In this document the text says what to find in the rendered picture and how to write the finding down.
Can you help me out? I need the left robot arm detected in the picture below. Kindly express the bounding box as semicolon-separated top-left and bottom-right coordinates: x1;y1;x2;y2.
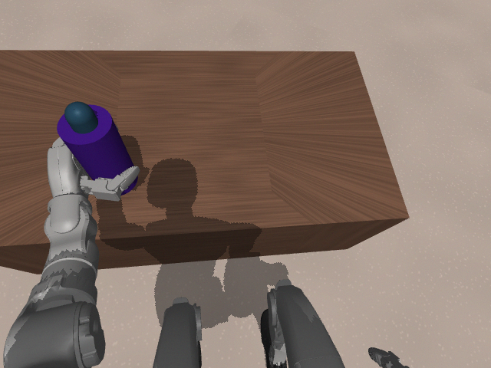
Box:
3;194;105;368

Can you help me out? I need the right robot foot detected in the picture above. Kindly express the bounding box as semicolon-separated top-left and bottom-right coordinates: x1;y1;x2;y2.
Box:
261;309;287;368

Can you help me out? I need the right robot hand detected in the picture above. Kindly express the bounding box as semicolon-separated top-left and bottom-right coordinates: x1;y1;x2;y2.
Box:
368;347;410;368

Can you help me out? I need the left robot hand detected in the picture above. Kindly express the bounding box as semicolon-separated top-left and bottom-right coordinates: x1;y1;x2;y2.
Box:
47;125;140;201

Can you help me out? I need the bottle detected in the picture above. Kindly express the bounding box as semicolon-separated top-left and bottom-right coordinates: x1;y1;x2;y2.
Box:
57;102;138;195

